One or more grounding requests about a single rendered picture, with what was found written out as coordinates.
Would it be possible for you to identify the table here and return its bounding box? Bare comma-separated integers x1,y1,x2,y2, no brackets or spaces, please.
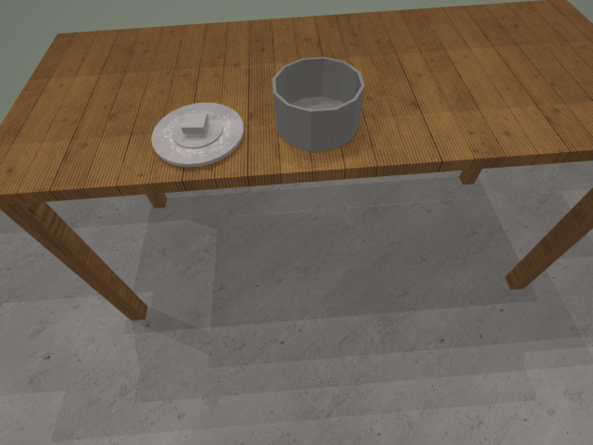
0,0,593,321

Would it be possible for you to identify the pot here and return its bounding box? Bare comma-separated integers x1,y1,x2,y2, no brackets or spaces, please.
272,57,365,151

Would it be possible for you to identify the knob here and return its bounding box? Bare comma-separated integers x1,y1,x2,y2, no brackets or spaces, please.
181,113,208,134

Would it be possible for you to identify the lid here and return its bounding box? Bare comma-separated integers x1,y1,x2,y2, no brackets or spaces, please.
151,102,244,167

